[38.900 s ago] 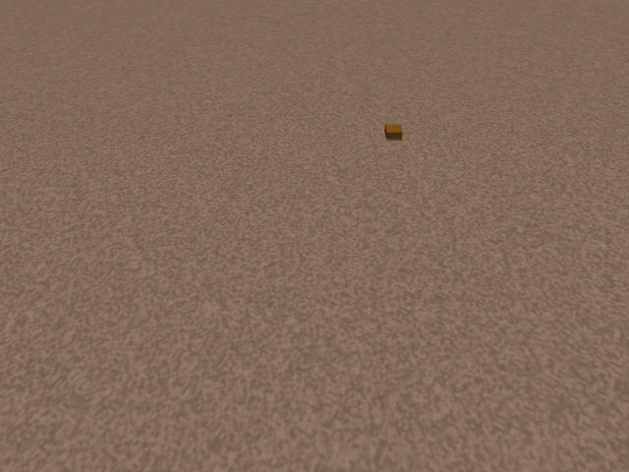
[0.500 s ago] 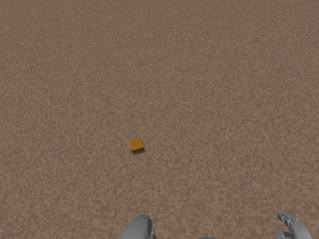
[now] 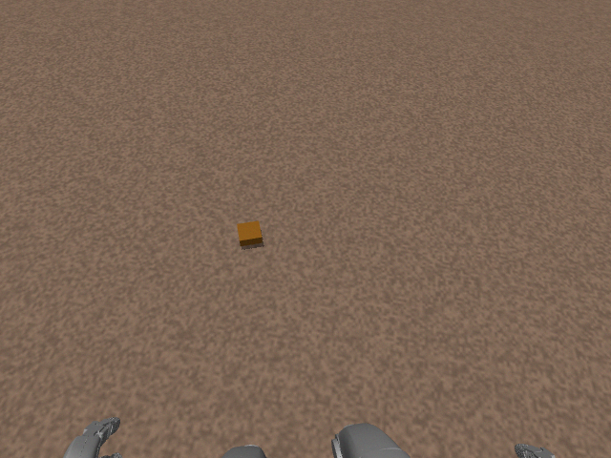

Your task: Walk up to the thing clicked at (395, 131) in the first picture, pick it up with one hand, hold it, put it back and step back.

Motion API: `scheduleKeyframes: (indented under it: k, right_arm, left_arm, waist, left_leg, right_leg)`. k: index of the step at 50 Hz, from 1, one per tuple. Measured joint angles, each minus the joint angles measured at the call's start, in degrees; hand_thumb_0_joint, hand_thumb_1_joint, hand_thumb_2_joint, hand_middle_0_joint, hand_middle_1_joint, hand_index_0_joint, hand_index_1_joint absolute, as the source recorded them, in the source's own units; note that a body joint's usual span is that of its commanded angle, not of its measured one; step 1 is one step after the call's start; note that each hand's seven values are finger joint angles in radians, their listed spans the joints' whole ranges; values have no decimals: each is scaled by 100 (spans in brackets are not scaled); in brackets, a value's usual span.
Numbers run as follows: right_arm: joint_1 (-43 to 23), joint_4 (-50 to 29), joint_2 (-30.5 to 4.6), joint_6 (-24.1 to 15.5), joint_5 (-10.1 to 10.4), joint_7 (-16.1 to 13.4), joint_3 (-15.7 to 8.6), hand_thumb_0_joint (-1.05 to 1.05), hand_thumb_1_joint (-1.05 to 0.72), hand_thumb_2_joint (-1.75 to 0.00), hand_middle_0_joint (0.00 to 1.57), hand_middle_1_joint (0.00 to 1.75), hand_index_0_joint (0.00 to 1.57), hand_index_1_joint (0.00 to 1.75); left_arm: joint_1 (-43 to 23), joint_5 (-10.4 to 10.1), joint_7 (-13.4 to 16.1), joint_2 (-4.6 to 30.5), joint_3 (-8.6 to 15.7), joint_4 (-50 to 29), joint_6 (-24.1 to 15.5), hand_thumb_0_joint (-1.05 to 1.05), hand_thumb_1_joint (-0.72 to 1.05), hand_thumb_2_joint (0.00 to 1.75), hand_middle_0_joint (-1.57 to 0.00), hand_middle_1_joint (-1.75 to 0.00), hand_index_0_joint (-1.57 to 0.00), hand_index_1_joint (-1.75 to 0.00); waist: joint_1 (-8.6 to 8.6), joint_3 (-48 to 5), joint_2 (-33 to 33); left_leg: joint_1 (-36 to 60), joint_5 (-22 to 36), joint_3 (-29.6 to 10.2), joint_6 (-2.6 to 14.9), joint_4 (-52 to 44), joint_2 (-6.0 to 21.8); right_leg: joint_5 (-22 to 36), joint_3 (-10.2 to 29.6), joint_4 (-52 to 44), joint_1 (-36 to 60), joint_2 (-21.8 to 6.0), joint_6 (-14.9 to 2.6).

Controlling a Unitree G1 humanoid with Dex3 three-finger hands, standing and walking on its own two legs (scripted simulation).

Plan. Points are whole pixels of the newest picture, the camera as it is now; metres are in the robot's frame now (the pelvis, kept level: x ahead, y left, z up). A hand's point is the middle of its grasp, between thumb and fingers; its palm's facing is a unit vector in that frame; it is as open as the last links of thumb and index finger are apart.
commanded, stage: step back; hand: left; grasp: from above
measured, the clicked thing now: (249, 233) +0.93 +0.21 -0.75
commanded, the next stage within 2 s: stand in 1.34 s
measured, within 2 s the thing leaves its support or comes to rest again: neither
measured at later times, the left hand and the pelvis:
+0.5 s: hand out of the picture -0.10 +0.24 -0.12, palm faces +0.07 -0.88 -0.47, open 7.4 cm; pelvis -0.15 -0.05 +0.00, yaw +3 degrees
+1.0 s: hand out of the picture -0.09 +0.20 -0.14, palm faces +0.08 -0.91 -0.40, open 7.4 cm; pelvis -0.13 -0.07 -0.01, yaw +3 degrees
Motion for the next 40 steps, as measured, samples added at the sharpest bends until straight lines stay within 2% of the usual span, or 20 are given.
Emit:
scheduleKeyframes:
  k: [3, 6, 8, 9, 10, 11, 12, 13, 14, 16, 19, 21, 24, 27, 28, 30, 31, 33, 35, 40]
  right_arm:
    - [-243, -163, -52, -18, 29, -18, -24, 1, -90, -90, 20, 30, 20, 31]
    - [-490, -323, -134, 3, 32, -1, -26, 1, -90, -90, 20, 30, 20, 31]
    - [-613, -383, -206, 48, 48, 29, -21, 1, -90, -90, 20, 30, 20, 31]
    - [-671, -375, -271, 81, 70, 41, -30, 1, -90, -90, 20, 30, 20, 31]
    - [-713, -329, -360, 125, 90, 43, -62, 1, -91, -90, 20, 30, 20, 31]
    - [-687, -269, -406, 172, 109, 33, -95, 1, -91, -90, 20, 30, 20, 30]
    - [-602, -200, -386, 221, 122, 6, -122, 1, -91, -90, 20, 30, 20, 30]
    - [-502, -126, -337, 266, 129, -15, -137, 1, -91, -90, 20, 30, 20, 30]
    - [-412, -51, -294, 294, 135, -14, -136, 1, -91, -90, 20, 30, 20, 30]
    - [-231, 51, -296, 278, 153, 15, -118, 1, -91, -90, 20, 30, 20, 30]
    - [77, 173, -368, 179, 139, 29, -118, 1, -91, -90, 20, 30, 20, 30]
    - [273, 308, -398, 144, 124, 41, -120, 1, -91, -90, 20, 30, 20, 30]
    - [545, 566, -371, 120, 74, 83, -106, 1, -91, -90, 20, 30, 20, 30]
    - [675, 752, -279, 79, 20, 157, -90, 1, -91, -90, 20, 30, 20, 30]
    - [690, 787, -247, 40, 16, 181, -99, 1, -91, -90, 20, 30, 20, 30]
    - [627, 852, -118, -53, -4, 206, -133, 1, -91, -90, 20, 30, 20, 30]
    - [641, 827, -82, -106, -30, 216, -148, 1, -91, -90, 20, 30, 20, 30]
    - [722, 745, -80, -192, -28, 235, -159, 1, -91, -90, 20, 30, 20, 30]
    - [741, 725, -72, -237, -31, 221, -152, 1, -91, -90, 20, 30, 20, 30]
    - [624, 637, -72, -299, -41, 231, -154, 1, -91, -90, 20, 30, 20, 31]
  left_arm:
    - [119, 30, 4, 63, 13, 84, -43, 0, 91, 90, -21, -30, -21, -30]
    - [209, 39, 2, 106, -4, 201, -94, 1, 91, 90, -20, -30, -20, -30]
    - [249, 45, -22, 116, -13, 321, -133, 1, 91, 90, -20, -30, -20, -30]
    - [242, 52, -30, 72, -8, 410, -162, 1, 91, 90, -20, -30, -20, -30]
    - [212, 73, -40, -35, -18, 511, -178, 1, 91, 90, -20, -30, -20, -30]
    - [248, 114, -65, -118, -38, 555, -192, 1, 91, 90, -20, -30, -20, -30]
    - [338, 153, -99, -145, -59, 555, -192, 1, 91, 90, -20, -30, -20, -30]
    - [436, 178, -117, -140, -69, 550, -185, 1, 91, 90, -20, -30, -21, -30]
    - [529, 197, -115, -130, -68, 557, -179, 1, 91, 90, -21, -30, -21, -30]
    - [643, 211, -91, -145, -63, 608, -174, 1, 90, 90, -21, -30, -21, -30]
    - [658, 222, -85, -175, -14, 628, -248, 1, 90, 90, -21, -30, -21, -30]
    - [640, 249, -94, -162, 14, 567, -336, 1, 90, 90, -21, -30, -21, -30]
    - [564, 263, -110, -114, 69, 466, -431, 1, 90, 90, -21, -30, -21, -30]
    - [508, 239, -141, -10, 92, 420, -457, 1, 90, 90, -21, -30, -21, -30]
    - [487, 227, -151, 30, 88, 431, -438, 1, 90, 90, -21, -30, -21, -30]
    - [487, 213, -150, 124, 95, 493, -369, 0, 90, 90, -21, -30, -21, -30]
    - [547, 188, -146, 126, 89, 544, -326, 0, 90, 90, -21, -30, -21, -30]
    - [635, 162, -177, 75, 57, 718, -262, 1, 90, 90, -20, -30, -20, -30]
    - [656, 124, -237, 71, 29, 806, -277, 1, 91, 90, -20, -30, -20, -30]
    - [699, 94, -329, 137, 40, 856, -417, 1, 91, 90, -20, -30, -20, -30]
  waist:
    - [67, 70, -1]
    - [147, 162, 41]
    - [172, 169, 103]
    - [171, 189, 232]
    - [111, 252, 505]
    - [55, 226, 684]
    - [78, 106, 682]
    - [176, -24, 573]
    - [278, -126, 449]
    - [301, -258, 368]
    - [222, -380, 489]
    - [204, -418, 582]
    - [174, -463, 623]
    - [149, -507, 514]
    - [135, -511, 462]
    - [185, -434, 161]
    - [185, -482, 81]
    - [40, -671, 133]
    - [-66, -707, 168]
    - [-49, -640, 40]
  left_leg:
    - [-221, 202, 77, -19, -1, 101]
    - [-480, 335, 200, -80, 154, 224]
    - [-692, 390, 248, -168, 340, 294]
    - [-794, 406, 207, -213, 465, 373]
    - [-853, 427, 36, -183, 566, 490]
    - [-937, 140, -177, -123, 700, 469]
    - [-1060, -443, -366, -121, 991, 266]
    - [-1172, -911, -462, -152, 1455, 14]
    - [-1236, -1153, -513, -165, 1929, -203]
    - [-1266, -1146, -691, -166, 2678, -514]
    - [-1077, -885, -839, -204, 3053, -588]
    - [-768, -859, -807, -273, 2769, -476]
    - [-227, -1210, -560, -349, 1840, -250]
    - [282, -1531, -216, -257, 743, -72]
    - [463, -1375, -121, -198, 331, -48]
    - [715, -514, 38, -160, -133, -198]
    - [763, -438, 99, -145, -194, -229]
    - [721, -596, 29, -6, -170, -169]
    - [803, -515, -56, 66, -316, -83]
    - [952, -445, 33, -104, -446, 21]
  right_leg:
    - [-52, -82, -609, 419, -178, 160]
    - [-46, -345, -1790, 888, -446, 202]
    - [226, -545, -2713, 1234, -572, 143]
    - [345, -647, -3041, 1361, -532, 47]
    - [431, -796, -3101, 1412, -381, -26]
    - [494, -923, -3100, 1406, -307, -75]
    - [516, -942, -3033, 1314, -359, -119]
    - [540, -861, -2977, 1210, -467, -169]
    - [600, -747, -2995, 1140, -574, -204]
    - [818, -689, -3226, 1110, -725, -198]
    - [1103, -832, -3529, 1030, -775, -163]
    - [1199, -951, -3610, 968, -756, -186]
    - [1229, -1194, -3604, 924, -796, -231]
    - [1208, -1385, -3490, 863, -899, -209]
    - [1194, -1430, -3434, 840, -939, -184]
    - [1036, -1277, -3229, 813, -1092, -157]
    - [661, -1153, -3045, 749, -1073, -118]
    - [218, -1018, -2431, 496, -875, -109]
    - [288, -930, -2018, 349, -746, -129]
    - [577, -889, -2349, 263, -839, -80]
